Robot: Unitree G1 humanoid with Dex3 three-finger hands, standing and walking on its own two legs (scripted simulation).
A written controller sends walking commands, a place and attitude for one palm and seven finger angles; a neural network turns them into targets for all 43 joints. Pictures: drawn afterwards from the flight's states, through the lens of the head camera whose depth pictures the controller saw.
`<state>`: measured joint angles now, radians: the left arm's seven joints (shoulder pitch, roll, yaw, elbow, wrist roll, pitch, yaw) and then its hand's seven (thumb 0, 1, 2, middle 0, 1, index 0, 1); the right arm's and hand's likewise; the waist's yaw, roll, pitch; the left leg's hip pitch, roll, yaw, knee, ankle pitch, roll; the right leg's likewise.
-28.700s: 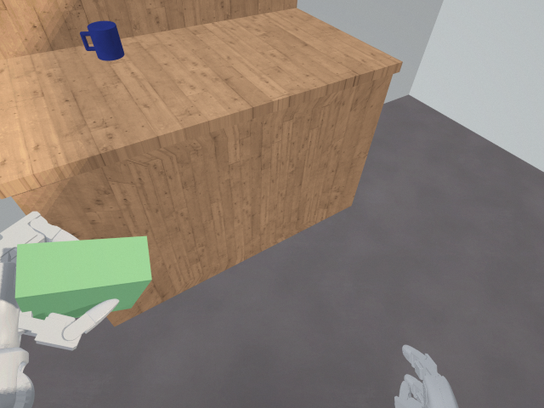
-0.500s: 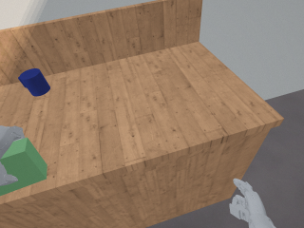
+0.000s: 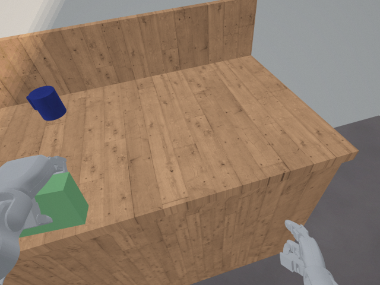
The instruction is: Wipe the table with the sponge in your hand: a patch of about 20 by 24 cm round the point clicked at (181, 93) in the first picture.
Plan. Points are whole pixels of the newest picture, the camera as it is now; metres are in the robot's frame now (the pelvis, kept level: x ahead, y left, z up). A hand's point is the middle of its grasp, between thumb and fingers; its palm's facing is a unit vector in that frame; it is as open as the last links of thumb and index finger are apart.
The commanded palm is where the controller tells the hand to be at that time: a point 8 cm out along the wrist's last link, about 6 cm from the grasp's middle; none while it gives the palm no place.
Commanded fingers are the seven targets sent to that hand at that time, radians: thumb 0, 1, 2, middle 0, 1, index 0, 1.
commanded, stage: move the sponge above the wiping area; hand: left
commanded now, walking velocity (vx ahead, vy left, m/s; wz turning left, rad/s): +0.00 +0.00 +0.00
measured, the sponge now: (46, 210) +0.21 +0.33 +0.08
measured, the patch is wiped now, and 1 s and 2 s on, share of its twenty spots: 0.00 0.05 0.05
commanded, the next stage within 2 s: lower the sponge onto the table in 1.12 s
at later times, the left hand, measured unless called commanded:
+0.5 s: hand (63, 189) +0.24 +0.29 +0.12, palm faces -0.04 -0.04 -1.00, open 9.1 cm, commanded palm +0.20 +0.34 +0.22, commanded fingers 0.00 0.10 1.30 -1.20 -1.60 -1.20 -1.60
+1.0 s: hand (38, 184) +0.22 +0.31 +0.15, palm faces +0.07 +0.07 -1.00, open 9.0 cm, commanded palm +0.19 +0.34 +0.22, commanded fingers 0.00 0.10 1.30 -1.20 -1.60 -1.20 -1.60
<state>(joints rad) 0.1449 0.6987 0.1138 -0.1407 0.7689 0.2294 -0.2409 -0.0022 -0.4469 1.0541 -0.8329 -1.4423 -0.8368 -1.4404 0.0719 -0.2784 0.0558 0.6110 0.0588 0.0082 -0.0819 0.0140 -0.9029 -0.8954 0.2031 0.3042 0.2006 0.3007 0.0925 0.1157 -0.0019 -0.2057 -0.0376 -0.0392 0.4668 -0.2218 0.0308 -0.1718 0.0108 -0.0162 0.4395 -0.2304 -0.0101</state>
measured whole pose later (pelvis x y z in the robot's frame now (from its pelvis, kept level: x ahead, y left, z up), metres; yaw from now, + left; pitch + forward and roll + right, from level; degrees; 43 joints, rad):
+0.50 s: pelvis +0.00 +0.00 +0.00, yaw +0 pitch -3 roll -1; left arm 0.09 0.64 -0.02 -0.23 0.86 0.20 -0.16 0.00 -0.44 1.05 -0.85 -1.45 -0.85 -1.45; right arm 0.05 -0.24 0.08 0.63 0.04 -0.03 -0.10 0.01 -0.90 -0.90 0.20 0.30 0.20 0.30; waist 0.13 0.08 0.02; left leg -0.18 -0.05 -0.04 0.45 -0.21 0.04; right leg -0.15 0.00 -0.02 0.42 -0.23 -0.01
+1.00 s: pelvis +0.01 -0.01 +0.00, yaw +1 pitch -4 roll -1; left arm 0.16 0.75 0.14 -0.27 0.81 0.08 -0.11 0.00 -0.44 1.05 -0.85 -1.46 -0.86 -1.46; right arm 0.12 -0.26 0.04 0.65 0.04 -0.03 -0.14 0.02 -0.91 -0.90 0.20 0.30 0.20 0.30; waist 0.16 0.08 0.02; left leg -0.16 -0.02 -0.07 0.49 -0.25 0.01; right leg -0.10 0.03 -0.04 0.42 -0.25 -0.03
